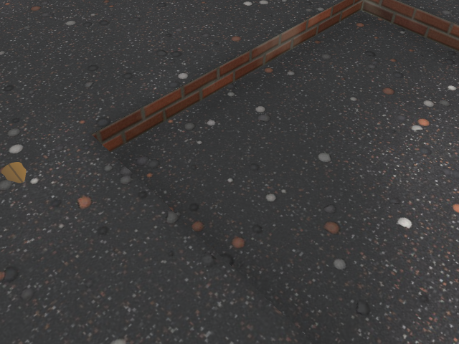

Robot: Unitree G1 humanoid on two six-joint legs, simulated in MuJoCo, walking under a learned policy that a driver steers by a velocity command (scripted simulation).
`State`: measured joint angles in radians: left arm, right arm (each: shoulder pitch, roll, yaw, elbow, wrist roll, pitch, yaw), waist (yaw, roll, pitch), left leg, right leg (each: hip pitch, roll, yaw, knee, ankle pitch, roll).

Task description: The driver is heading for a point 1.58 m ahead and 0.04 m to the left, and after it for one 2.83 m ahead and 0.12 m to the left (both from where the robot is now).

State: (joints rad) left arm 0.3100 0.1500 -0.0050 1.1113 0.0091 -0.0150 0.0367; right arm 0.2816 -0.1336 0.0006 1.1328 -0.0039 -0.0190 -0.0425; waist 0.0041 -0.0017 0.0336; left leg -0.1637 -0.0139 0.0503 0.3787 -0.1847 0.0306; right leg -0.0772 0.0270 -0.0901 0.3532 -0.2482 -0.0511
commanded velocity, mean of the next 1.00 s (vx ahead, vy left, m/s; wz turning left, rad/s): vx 0.00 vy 0.00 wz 0.00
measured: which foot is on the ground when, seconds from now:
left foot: down 0.00-1.00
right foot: down 0.00-1.00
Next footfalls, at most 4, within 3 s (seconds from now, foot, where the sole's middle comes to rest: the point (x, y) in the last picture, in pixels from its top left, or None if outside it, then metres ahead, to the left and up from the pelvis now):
2.34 left None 0.26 0.13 -0.78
2.86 right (246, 330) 0.57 -0.02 -0.78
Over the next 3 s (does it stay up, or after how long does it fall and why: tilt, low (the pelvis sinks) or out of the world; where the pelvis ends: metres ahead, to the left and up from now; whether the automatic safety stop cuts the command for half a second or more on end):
stays up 0.48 0.04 -0.01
